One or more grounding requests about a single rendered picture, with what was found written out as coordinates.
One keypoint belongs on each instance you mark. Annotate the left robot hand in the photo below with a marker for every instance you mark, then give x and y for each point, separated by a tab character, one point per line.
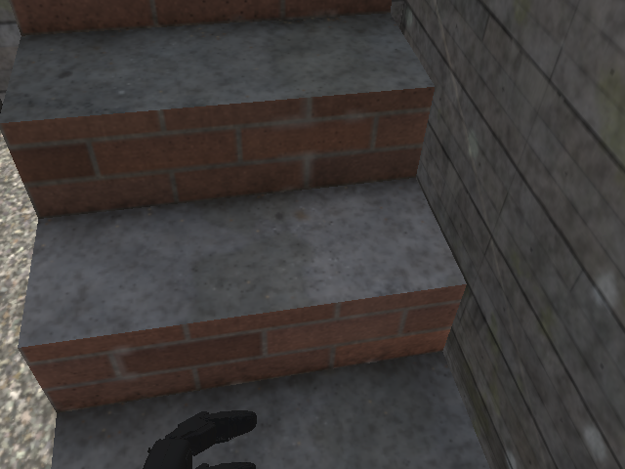
198	433

